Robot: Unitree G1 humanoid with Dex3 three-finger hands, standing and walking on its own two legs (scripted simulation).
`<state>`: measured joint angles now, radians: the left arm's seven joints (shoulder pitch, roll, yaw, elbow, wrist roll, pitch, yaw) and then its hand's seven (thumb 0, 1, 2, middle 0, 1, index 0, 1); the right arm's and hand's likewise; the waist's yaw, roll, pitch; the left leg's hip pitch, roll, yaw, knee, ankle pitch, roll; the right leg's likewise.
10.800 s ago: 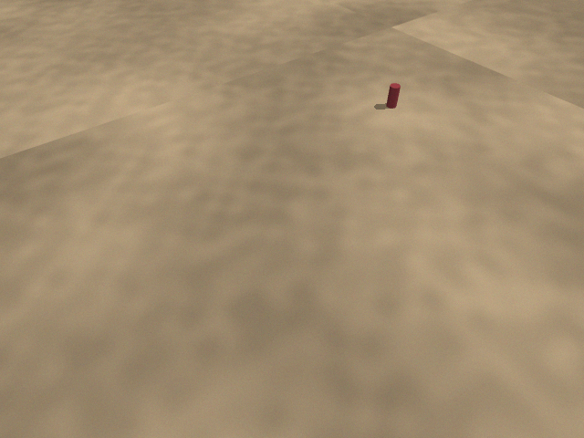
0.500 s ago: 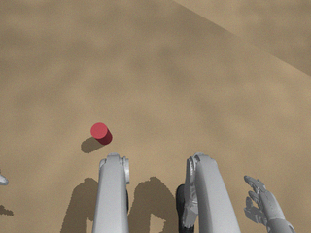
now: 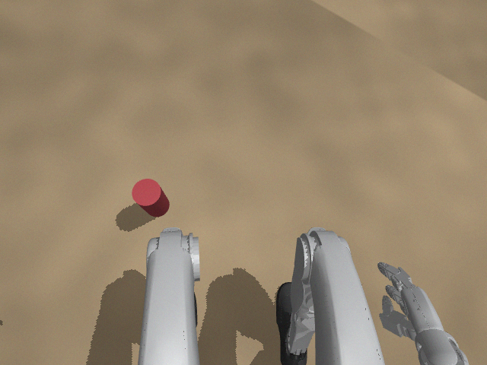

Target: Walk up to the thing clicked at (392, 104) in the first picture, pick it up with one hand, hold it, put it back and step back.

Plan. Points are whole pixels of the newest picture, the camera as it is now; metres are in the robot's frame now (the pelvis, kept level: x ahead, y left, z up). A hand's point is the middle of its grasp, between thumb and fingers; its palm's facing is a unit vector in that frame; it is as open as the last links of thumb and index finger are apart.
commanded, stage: go down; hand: left
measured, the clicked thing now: (152, 199) +0.43 +0.24 -0.34
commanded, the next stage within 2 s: approach in 0.96 s
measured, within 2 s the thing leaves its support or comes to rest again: neither
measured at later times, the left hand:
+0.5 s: hand out of the picture +0.34 +0.42 -0.03, palm faces +0.21 -0.97 -0.10, open 17.6 cm
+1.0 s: hand out of the picture +0.34 +0.43 -0.03, palm faces +0.21 -0.97 -0.10, open 17.6 cm
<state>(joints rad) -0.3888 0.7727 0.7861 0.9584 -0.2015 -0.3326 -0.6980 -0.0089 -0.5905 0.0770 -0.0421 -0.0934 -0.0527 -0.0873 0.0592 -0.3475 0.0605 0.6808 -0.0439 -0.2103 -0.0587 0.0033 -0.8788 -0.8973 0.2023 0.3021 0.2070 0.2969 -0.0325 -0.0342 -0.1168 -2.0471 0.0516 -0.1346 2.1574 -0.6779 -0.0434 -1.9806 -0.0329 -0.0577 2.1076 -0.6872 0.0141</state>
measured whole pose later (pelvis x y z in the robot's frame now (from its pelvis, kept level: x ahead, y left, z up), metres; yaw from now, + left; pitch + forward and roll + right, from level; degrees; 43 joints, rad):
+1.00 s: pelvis +0.00 +0.00 -0.04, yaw -1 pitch +31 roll -6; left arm -0.48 0.86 0.85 1.02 -0.23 -0.36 -0.75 -0.01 -0.59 0.05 -0.04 -0.06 -0.05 -0.06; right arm 0.07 -0.36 0.09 0.69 -0.05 -0.19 -0.02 0.00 -0.89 -0.90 0.20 0.30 0.21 0.30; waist -0.05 -0.05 -0.08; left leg -2.15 0.04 -0.15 2.28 -0.68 -0.03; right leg -2.08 -0.03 -0.05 2.22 -0.68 0.03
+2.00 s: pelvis -0.01 +0.02 -0.14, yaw -9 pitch +13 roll -14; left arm -0.52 0.75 0.66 1.37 -0.23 -1.03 -0.43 -0.01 -0.57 0.07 -0.05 -0.11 -0.07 -0.09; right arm -0.19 -0.36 0.41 0.61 -0.31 -0.09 0.08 0.00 -0.90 -0.89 0.20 0.30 0.21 0.30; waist -0.18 -0.25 0.23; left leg -2.22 0.02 -0.36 2.67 -0.71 -0.05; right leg -2.09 0.05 -0.18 2.47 -0.64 0.06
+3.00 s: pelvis -0.02 +0.03 -0.13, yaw -12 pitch +9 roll -18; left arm -0.56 0.79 0.52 1.46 -0.09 -1.20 -0.01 -0.02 0.20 0.54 -0.48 -0.45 -0.45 -0.47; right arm -0.21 -0.37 0.52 0.56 -0.39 -0.01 0.15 -0.01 -0.87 -0.90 0.20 0.30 0.21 0.30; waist -0.23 -0.29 0.32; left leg -2.19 0.03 -0.43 2.69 -0.71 -0.03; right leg -2.03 0.08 -0.23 2.42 -0.60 0.08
